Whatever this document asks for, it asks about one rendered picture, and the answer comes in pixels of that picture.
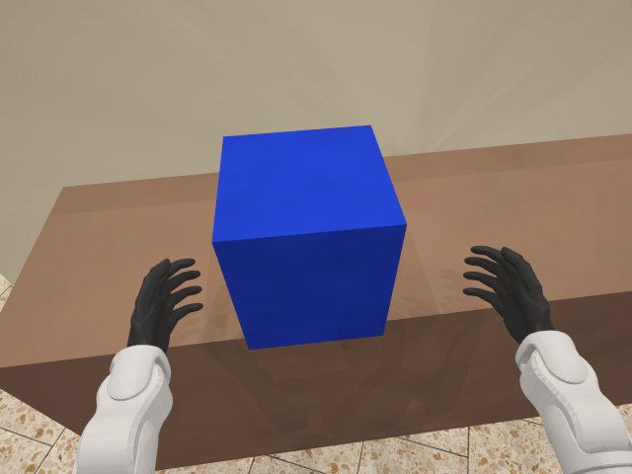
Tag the robot right forearm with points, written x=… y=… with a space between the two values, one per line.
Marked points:
x=585 y=429

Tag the robot right hand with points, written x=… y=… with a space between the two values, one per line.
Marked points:
x=520 y=300

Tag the robot left forearm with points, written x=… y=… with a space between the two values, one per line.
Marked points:
x=132 y=404

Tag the robot left hand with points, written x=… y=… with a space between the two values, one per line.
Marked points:
x=153 y=318

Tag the pedestal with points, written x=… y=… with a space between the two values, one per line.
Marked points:
x=446 y=360

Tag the carton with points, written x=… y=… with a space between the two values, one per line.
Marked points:
x=308 y=232

